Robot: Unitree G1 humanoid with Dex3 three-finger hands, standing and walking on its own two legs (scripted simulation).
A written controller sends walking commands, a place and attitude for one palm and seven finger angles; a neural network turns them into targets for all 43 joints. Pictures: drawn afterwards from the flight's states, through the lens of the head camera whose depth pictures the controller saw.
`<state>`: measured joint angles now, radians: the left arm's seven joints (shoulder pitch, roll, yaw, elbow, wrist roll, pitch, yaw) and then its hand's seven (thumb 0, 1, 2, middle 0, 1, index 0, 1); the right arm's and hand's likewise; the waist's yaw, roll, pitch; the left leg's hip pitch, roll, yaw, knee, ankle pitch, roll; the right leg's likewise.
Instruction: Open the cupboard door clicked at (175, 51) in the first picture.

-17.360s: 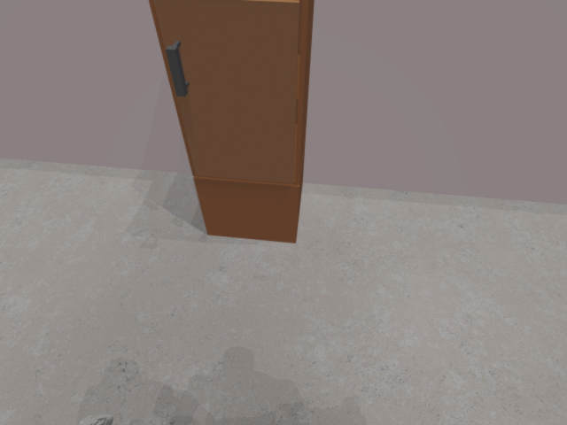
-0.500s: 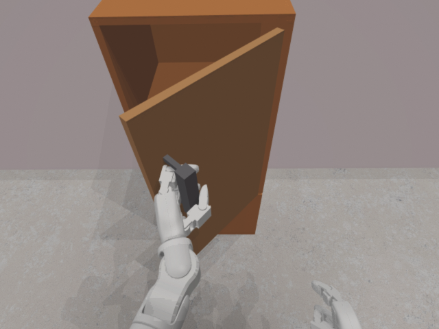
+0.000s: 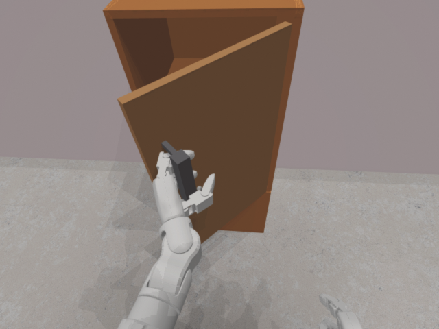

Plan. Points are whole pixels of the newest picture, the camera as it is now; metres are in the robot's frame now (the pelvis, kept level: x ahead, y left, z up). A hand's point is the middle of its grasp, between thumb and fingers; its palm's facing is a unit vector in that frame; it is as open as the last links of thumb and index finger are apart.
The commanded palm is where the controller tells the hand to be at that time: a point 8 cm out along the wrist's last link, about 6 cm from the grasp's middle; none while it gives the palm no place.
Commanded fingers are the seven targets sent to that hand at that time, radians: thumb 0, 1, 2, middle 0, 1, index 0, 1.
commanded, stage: open thumb and fingers to let go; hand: left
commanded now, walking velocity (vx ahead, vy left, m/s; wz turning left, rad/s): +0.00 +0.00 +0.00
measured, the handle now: (178, 172) +0.39 +0.10 +0.08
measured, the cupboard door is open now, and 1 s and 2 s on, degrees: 45 47 48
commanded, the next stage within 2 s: slide the hand sideways off the handle in 0.52 s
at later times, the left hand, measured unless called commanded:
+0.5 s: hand (200, 190) +0.34 +0.05 +0.08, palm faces +0.33 -0.94 -0.03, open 15.0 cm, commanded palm +0.30 +0.09 +0.07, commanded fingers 0.00 -0.50 0.30 -0.15 -0.30 -0.15 -0.30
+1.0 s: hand (194, 204) +0.32 +0.06 +0.07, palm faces -0.13 -0.99 +0.00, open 16.2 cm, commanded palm +0.29 +0.11 +0.07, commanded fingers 0.00 -0.50 0.30 -0.15 -0.30 -0.15 -0.30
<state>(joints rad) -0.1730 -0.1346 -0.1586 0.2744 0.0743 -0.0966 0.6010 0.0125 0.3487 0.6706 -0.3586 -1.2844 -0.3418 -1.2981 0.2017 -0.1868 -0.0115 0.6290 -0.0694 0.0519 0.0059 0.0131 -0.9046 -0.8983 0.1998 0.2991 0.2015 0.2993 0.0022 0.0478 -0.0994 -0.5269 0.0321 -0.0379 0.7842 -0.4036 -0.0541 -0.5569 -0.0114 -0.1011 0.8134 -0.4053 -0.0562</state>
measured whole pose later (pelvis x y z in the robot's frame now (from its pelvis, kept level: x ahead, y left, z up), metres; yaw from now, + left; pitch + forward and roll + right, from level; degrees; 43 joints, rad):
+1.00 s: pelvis -0.03 +0.05 +0.00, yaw -2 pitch +6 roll +0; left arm -0.27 -0.02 -0.18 0.44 -0.06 -0.26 0.15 -0.01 -0.50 0.30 -0.17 -0.34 -0.17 -0.34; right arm 0.28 -0.21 0.02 0.59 -0.01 -0.07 0.01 0.01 -0.90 -0.90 0.20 0.30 0.20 0.30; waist 0.00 0.03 -0.06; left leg -0.54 0.00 0.03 0.80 -0.38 0.01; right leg -0.58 -0.04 -0.03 0.80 -0.34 0.00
